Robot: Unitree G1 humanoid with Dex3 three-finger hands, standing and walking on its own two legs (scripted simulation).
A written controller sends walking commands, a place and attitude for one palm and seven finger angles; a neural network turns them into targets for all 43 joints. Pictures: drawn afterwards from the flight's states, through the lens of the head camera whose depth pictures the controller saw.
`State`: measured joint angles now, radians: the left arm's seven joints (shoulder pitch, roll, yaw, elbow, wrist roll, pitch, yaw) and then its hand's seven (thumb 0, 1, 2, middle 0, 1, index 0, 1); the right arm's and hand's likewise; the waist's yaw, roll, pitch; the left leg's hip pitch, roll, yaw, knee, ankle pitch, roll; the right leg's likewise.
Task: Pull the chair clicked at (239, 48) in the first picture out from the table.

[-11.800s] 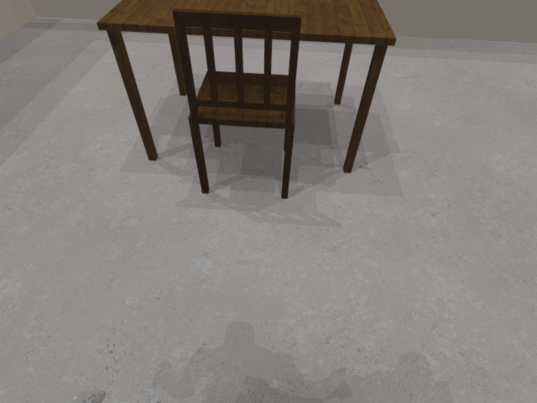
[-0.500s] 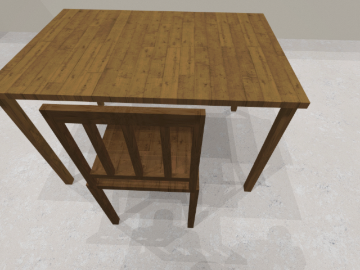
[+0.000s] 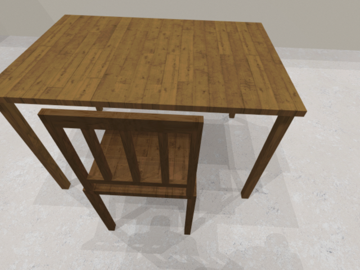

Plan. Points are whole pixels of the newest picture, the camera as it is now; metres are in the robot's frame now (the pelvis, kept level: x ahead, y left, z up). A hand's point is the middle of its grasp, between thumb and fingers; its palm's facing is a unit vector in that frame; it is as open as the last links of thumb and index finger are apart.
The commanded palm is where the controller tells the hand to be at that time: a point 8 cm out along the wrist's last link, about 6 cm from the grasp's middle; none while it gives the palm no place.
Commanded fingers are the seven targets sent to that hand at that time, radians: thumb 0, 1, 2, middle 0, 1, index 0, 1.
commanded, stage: look again from close up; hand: left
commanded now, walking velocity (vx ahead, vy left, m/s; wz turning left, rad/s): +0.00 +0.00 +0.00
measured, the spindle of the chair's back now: (131, 157) +0.45 +0.18 -0.09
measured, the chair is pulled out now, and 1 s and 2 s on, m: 0.00 0.00 0.00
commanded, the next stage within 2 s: raise the hand toward the chair's back in 0.06 s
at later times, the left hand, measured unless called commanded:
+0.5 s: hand (120, 247) +0.18 +0.14 -0.04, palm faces -0.05 -1.00 +0.01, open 8.5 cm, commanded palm +0.12 +0.22 -0.07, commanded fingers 0.00 0.48 0.72 -0.16 -0.23 -0.16 -0.23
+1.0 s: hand (106, 256) +0.16 +0.18 -0.06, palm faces +0.03 -1.00 -0.04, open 12.9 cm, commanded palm +0.13 +0.23 -0.06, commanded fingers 0.00 -0.10 0.47 -0.10 -0.14 -0.10 -0.14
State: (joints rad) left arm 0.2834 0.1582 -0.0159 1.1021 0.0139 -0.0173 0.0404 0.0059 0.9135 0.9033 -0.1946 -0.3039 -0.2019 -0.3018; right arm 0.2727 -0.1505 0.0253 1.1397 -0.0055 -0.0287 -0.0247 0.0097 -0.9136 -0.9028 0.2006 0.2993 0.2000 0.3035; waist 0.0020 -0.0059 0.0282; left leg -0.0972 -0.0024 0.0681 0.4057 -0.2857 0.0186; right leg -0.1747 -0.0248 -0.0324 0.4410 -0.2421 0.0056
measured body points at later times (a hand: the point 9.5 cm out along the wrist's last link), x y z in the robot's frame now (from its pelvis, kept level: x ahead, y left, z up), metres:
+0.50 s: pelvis -0.04 -0.01 -0.07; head -0.01 +0.00 +0.38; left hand +0.17 +0.20 -0.04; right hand +0.17 -0.27 -0.10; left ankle -0.04 +0.10 -0.74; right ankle +0.00 -0.12 -0.74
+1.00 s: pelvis -0.05 -0.02 -0.10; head +0.03 -0.02 +0.35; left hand +0.16 +0.23 -0.05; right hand +0.13 -0.24 -0.19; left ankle -0.04 +0.10 -0.74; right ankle +0.00 -0.12 -0.74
